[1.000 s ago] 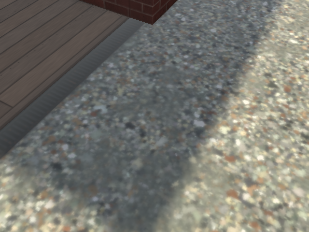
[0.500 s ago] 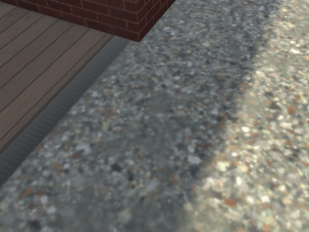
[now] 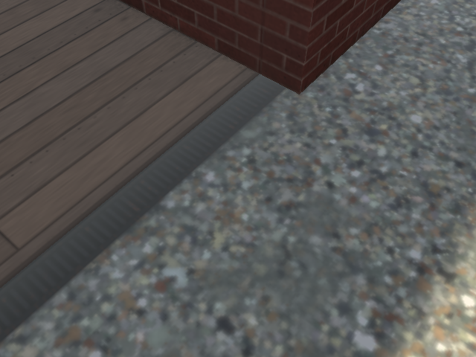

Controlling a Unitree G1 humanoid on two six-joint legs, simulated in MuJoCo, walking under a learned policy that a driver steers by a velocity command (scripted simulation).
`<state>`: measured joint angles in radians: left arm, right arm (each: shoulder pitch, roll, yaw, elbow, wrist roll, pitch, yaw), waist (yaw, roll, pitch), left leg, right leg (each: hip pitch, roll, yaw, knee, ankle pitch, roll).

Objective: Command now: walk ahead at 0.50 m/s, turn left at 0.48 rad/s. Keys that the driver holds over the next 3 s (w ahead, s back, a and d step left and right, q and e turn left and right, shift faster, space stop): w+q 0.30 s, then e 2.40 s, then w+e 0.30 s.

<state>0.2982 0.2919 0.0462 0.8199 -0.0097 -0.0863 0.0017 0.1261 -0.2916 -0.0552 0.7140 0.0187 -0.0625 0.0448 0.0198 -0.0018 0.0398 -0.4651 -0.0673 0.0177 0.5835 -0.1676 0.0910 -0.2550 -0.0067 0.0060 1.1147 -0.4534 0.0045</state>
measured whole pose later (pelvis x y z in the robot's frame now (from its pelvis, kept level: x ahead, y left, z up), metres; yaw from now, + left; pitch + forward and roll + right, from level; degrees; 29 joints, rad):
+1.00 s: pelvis +0.33 +0.00 +0.02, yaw -5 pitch +1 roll -1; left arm 0.20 0.36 0.10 0.72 -0.02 0.06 0.03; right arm 0.16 -0.25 -0.05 0.66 -0.02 0.00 -0.03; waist 0.00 -0.04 0.04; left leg -0.26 0.02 0.02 0.44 -0.21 0.01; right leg -0.54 0.04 0.07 1.10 -0.41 0.09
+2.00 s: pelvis +0.33 -0.02 +0.02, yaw -40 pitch +1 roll +0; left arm 0.20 0.34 0.10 0.64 -0.02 0.07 0.01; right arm 0.15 -0.26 -0.06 0.68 -0.01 0.02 -0.03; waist 0.00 -0.03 0.07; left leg -0.21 0.04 0.07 0.43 -0.23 0.00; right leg -0.46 -0.02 0.04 0.95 -0.41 0.11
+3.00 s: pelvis +0.33 -0.09 +0.02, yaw -75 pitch +2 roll +0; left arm 0.20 0.31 0.07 0.62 -0.02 0.02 -0.02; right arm 0.29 -0.30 -0.07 0.71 0.01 -0.03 -0.02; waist -0.06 -0.01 0.01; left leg -0.10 0.06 0.12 0.33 -0.26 -0.01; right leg -0.48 -0.06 0.00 0.80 -0.33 0.05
